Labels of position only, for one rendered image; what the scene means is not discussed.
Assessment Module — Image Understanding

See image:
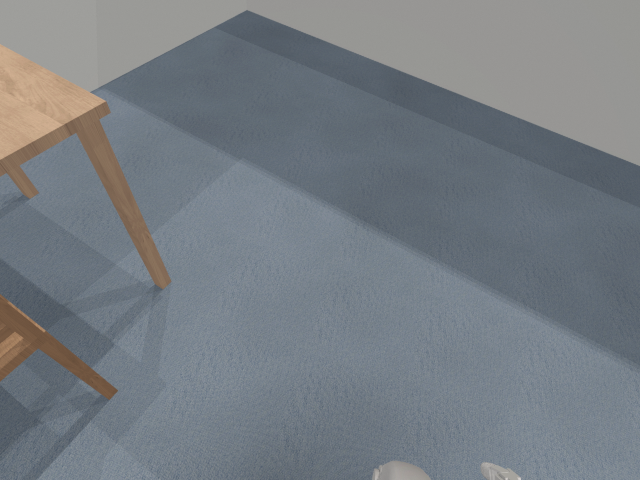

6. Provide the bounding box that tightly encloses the chair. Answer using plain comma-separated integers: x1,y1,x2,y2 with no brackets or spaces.
0,294,118,400

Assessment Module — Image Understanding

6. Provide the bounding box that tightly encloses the table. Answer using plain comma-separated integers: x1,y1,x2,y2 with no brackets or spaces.
0,44,171,289

